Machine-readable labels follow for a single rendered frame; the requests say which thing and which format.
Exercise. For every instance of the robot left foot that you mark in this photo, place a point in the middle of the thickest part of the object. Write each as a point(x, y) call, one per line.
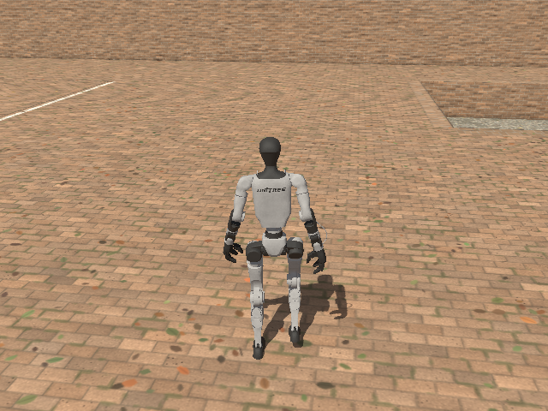
point(258, 352)

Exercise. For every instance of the left robot hand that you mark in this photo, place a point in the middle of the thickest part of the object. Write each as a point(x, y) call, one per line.
point(227, 249)

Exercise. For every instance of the left robot forearm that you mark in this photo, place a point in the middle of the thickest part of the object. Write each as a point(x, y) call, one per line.
point(231, 230)

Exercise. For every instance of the right robot forearm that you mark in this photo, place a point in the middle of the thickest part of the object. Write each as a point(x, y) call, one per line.
point(313, 233)

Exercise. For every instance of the right robot shin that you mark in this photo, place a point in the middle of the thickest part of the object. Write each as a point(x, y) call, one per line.
point(295, 302)

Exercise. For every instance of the right robot upper arm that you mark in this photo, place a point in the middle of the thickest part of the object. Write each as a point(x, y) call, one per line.
point(299, 182)

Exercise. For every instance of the right robot hand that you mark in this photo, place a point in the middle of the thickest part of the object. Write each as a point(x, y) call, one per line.
point(320, 262)

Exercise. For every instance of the left robot upper arm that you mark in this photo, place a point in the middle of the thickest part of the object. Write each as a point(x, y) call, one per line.
point(244, 183)

